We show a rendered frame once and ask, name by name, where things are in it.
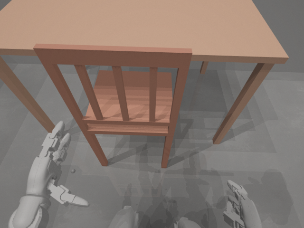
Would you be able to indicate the left robot thigh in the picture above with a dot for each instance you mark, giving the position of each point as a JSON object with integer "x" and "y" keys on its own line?
{"x": 125, "y": 218}

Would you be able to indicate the table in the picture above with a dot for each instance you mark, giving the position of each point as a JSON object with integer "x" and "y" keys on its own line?
{"x": 215, "y": 30}

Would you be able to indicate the left robot shin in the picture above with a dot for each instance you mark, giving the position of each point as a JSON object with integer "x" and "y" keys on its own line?
{"x": 127, "y": 207}

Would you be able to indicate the left robot hand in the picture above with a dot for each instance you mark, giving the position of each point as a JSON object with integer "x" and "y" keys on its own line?
{"x": 47, "y": 164}

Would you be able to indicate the right robot hand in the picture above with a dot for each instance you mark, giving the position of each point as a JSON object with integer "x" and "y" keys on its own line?
{"x": 246, "y": 215}

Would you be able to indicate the left robot forearm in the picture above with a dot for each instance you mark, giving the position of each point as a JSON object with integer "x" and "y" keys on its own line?
{"x": 31, "y": 213}

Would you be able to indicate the chair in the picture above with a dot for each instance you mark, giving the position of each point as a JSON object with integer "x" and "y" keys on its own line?
{"x": 122, "y": 102}

